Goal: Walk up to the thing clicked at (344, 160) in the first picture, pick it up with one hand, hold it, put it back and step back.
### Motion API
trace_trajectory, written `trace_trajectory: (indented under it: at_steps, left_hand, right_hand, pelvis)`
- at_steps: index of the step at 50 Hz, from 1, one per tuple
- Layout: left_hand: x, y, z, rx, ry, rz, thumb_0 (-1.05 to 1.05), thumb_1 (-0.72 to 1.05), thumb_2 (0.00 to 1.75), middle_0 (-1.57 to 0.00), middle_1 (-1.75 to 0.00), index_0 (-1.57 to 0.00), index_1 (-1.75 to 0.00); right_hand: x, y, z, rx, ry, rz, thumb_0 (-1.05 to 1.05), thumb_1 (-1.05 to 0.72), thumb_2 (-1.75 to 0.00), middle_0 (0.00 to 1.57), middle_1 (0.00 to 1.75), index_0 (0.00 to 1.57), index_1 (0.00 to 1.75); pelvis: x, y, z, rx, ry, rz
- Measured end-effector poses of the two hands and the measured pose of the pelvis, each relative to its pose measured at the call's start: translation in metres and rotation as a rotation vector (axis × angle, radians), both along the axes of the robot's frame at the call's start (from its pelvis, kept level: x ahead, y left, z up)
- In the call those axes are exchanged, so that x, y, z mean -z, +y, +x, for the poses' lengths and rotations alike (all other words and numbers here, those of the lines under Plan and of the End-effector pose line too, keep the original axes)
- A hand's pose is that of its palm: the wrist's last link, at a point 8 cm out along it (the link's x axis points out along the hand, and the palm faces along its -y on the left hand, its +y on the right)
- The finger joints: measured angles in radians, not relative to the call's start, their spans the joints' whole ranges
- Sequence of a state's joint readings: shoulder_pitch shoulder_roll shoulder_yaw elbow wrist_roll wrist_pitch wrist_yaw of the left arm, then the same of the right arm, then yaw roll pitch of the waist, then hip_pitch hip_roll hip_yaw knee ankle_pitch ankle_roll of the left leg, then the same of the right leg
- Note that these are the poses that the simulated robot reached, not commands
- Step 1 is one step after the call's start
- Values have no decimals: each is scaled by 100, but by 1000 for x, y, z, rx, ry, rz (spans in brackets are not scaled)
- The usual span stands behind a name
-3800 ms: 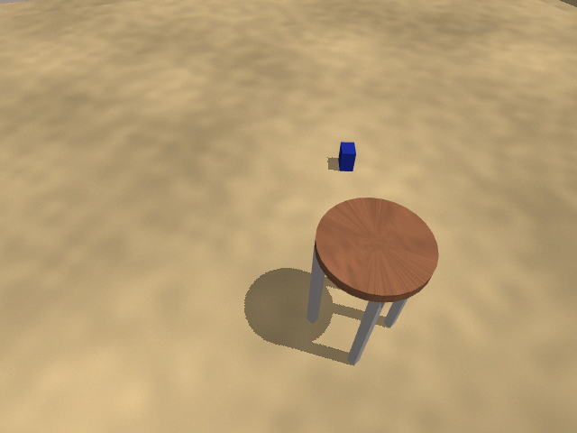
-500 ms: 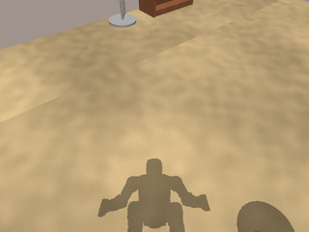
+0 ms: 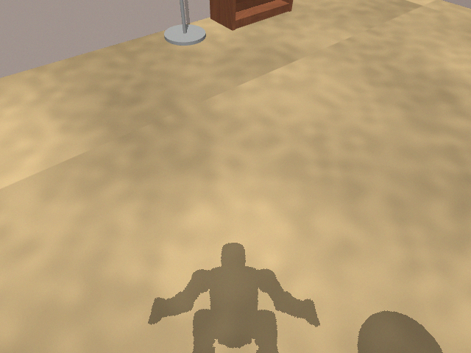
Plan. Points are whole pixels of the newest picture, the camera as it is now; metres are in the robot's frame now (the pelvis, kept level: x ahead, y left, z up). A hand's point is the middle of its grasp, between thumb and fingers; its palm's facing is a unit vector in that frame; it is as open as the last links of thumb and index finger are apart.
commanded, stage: stand
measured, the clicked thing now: out of the picture +0.18 -1.49 -0.72
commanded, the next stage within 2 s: none
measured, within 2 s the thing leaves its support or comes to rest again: neither
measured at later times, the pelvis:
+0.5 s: pelvis +0.01 +0.00 +0.00, yaw -2 degrees
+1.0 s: pelvis +0.01 -0.01 +0.00, yaw -2 degrees
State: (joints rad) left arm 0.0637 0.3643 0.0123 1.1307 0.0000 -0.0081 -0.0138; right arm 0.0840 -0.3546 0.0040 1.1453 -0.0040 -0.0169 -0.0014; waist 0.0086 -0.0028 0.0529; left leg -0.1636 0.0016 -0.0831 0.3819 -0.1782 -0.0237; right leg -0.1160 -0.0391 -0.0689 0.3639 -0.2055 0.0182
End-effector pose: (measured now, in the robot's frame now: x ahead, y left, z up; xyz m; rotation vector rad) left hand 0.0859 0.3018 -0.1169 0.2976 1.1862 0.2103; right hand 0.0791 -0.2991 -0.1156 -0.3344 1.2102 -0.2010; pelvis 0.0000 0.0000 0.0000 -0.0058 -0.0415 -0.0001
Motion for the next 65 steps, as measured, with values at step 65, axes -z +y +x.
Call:
trace_trajectory:
  at_steps: [65]
  left_hand:
    - [-2,-14,4,41,50,7,1,90,90,-20,-30,-20,-30]
  right_hand:
    - [3,-8,-13,47,31,18,1,-90,-90,20,30,20,30]
  pelvis:
    - [-3,-8,11,39,11,6]
